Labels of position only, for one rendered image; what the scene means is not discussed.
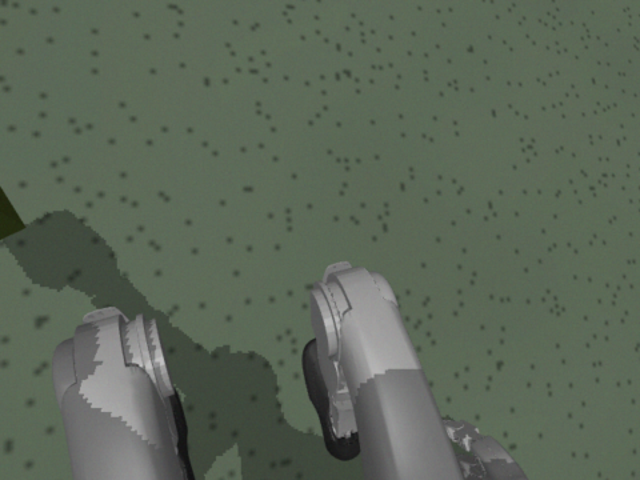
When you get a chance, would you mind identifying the left robot foot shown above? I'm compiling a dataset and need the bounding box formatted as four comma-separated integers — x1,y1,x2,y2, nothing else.
169,388,195,480

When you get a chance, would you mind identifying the cube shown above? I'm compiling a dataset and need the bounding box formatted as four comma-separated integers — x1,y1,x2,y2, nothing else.
0,187,26,240

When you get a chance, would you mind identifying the right robot hand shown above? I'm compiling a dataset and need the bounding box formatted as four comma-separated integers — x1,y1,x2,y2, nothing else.
442,419,528,480

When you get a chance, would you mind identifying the right robot foot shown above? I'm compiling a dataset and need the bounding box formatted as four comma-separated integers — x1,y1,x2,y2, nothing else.
302,338,360,461

